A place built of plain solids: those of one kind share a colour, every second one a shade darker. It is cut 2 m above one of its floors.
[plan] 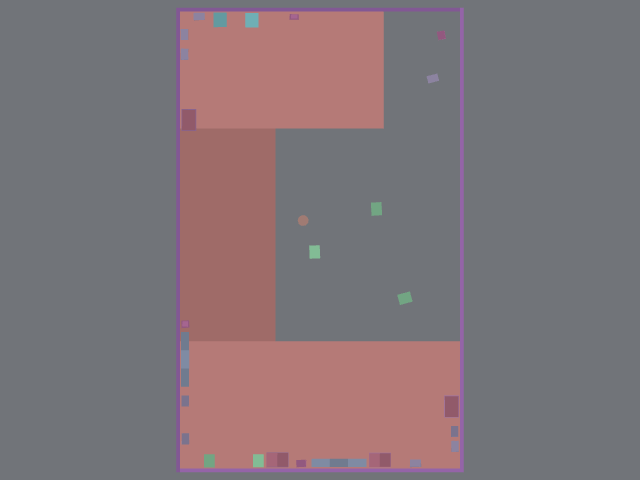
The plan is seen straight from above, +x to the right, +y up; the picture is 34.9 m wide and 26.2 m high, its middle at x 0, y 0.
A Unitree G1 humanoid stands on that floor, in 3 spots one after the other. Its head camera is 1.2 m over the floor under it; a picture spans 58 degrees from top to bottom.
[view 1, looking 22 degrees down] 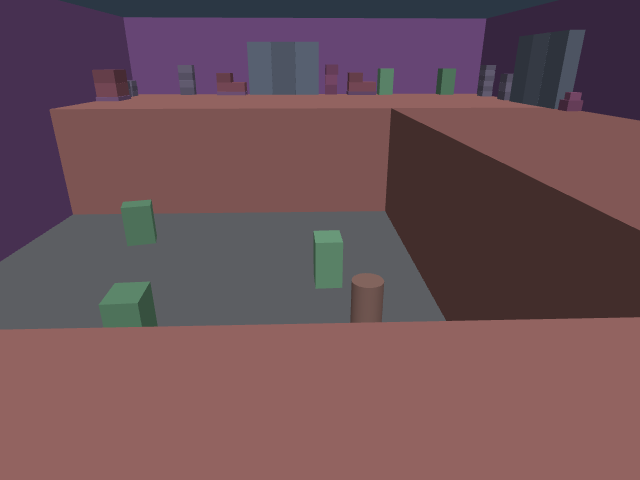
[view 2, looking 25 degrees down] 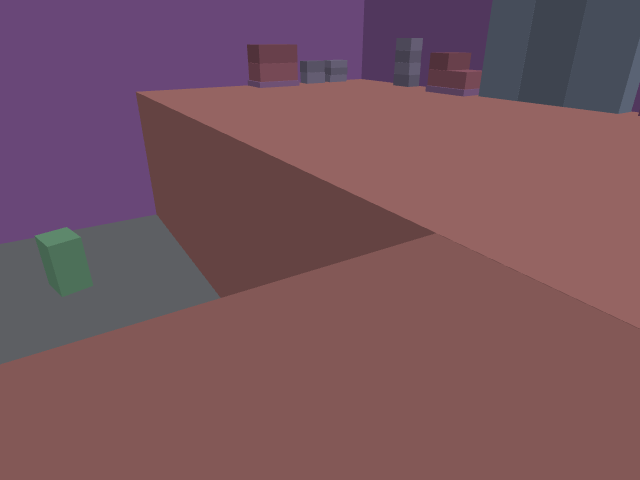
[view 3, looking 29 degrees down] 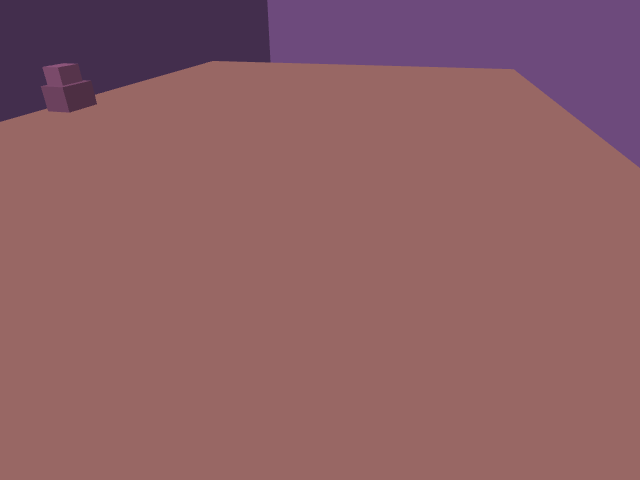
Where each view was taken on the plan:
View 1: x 0.18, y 7.94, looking -92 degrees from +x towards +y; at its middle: bin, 9.05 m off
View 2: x -4.29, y -3.44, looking -32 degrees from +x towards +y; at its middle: floor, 4.36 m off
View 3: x -6.26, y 7.94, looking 12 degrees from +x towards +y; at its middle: floor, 2.48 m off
